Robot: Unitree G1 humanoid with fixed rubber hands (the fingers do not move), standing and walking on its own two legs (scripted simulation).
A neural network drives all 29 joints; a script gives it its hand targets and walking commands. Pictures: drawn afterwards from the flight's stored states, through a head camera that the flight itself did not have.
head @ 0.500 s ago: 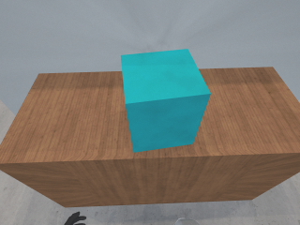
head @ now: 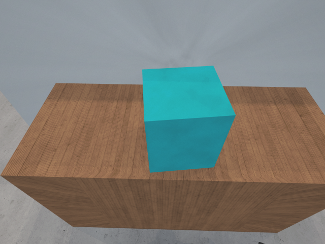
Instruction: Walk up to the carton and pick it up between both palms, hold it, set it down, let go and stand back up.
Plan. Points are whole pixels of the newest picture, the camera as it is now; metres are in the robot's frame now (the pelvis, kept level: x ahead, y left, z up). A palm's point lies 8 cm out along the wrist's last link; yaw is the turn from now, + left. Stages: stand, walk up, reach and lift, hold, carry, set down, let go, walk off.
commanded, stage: walk up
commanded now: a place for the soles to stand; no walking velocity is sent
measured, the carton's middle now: (180, 121) +0.46 -0.04 +0.02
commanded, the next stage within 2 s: reach and lift in 0.86 s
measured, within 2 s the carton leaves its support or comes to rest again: neither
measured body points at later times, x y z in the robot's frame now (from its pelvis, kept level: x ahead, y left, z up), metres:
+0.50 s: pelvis -0.01 -0.01 +0.00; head +0.01 -0.01 +0.45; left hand +0.09 +0.26 -0.12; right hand +0.08 -0.28 -0.12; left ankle -0.02 +0.13 -0.73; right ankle +0.06 -0.12 -0.73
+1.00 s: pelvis -0.02 -0.01 -0.02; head +0.02 -0.01 +0.43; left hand +0.12 +0.27 -0.13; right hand +0.12 -0.28 -0.14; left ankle -0.02 +0.13 -0.73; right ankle +0.02 -0.11 -0.73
